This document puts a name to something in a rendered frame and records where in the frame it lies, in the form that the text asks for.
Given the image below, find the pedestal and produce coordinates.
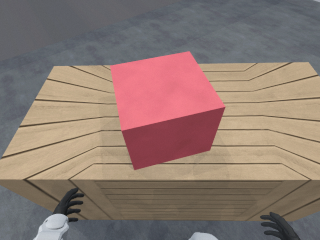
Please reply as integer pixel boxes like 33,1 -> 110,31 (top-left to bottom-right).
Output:
0,62 -> 320,222

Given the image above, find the carton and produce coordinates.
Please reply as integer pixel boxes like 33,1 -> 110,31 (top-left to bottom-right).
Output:
110,51 -> 226,170

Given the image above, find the left robot forearm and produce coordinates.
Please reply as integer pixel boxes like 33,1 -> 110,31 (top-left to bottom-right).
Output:
33,213 -> 69,240

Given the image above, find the right robot hand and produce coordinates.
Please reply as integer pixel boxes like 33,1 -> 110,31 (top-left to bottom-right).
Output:
260,212 -> 301,240

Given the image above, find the left robot hand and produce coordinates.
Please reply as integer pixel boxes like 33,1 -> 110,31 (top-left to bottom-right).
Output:
52,187 -> 84,222

